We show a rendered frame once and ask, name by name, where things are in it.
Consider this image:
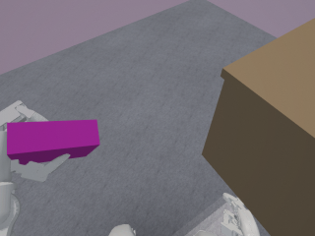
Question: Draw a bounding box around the right robot hand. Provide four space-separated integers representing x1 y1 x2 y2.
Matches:
220 193 261 236

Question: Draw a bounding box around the sponge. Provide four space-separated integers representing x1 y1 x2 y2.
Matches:
7 119 100 165

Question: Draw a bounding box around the robot left forearm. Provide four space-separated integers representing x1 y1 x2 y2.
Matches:
0 181 22 236

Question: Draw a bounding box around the left robot hand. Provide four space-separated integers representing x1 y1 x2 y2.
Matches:
0 100 70 183

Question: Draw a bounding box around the left robot thigh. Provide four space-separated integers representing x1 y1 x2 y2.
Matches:
108 224 136 236

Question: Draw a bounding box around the table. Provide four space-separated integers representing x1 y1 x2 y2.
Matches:
202 18 315 236

